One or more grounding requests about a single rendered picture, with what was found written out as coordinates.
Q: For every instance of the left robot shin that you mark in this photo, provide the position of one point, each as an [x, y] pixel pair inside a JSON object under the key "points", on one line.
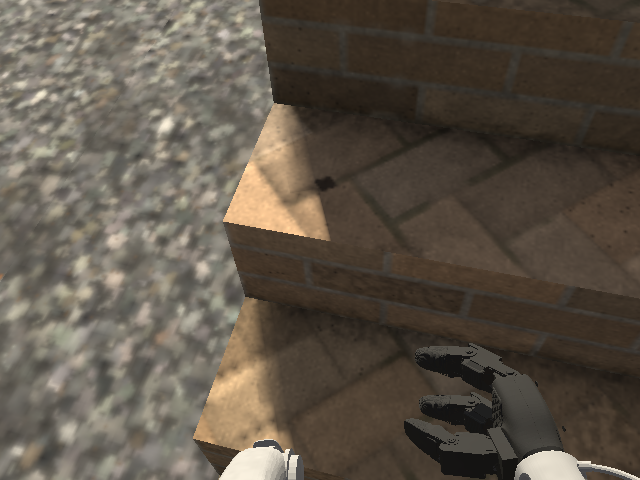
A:
{"points": [[267, 443]]}

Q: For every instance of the left robot thigh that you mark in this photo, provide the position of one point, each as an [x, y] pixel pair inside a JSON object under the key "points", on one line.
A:
{"points": [[265, 463]]}

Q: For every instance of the right robot hand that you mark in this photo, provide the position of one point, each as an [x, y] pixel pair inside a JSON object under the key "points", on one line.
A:
{"points": [[516, 424]]}

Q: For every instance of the right robot forearm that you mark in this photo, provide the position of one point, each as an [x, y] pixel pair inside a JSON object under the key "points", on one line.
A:
{"points": [[549, 465]]}

